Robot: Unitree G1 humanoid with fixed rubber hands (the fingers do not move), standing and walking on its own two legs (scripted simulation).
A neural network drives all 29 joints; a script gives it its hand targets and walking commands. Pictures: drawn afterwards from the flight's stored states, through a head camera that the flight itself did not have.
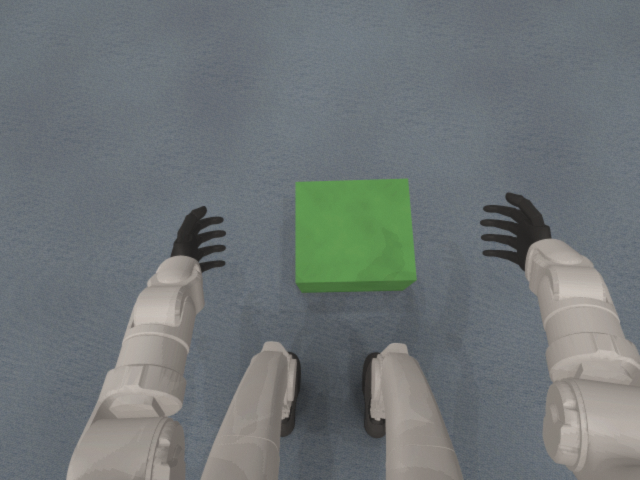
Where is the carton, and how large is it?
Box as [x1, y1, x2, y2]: [295, 179, 416, 292]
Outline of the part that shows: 407,179 295,182 295,282 302,292 402,290 416,279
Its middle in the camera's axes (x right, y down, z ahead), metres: +0.09 +0.01 +1.03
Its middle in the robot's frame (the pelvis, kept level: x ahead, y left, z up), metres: +0.52 -0.04 -0.59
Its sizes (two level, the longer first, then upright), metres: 0.284 0.257 0.189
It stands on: the floor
